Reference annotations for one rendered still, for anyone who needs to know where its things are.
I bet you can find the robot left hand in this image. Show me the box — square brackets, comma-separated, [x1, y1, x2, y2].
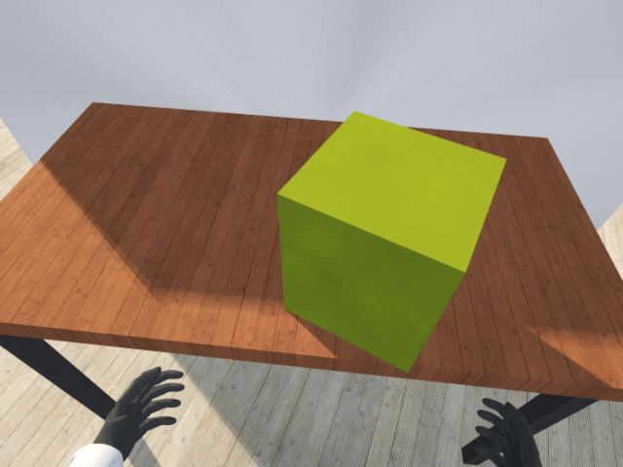
[93, 366, 185, 462]

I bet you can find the carton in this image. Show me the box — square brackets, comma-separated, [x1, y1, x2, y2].
[277, 111, 507, 373]

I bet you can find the robot left forearm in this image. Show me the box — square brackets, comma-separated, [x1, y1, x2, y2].
[67, 444, 124, 467]

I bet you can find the table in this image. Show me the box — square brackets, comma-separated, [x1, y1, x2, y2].
[0, 102, 623, 465]

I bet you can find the robot right hand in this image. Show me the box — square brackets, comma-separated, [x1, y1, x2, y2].
[474, 398, 542, 467]

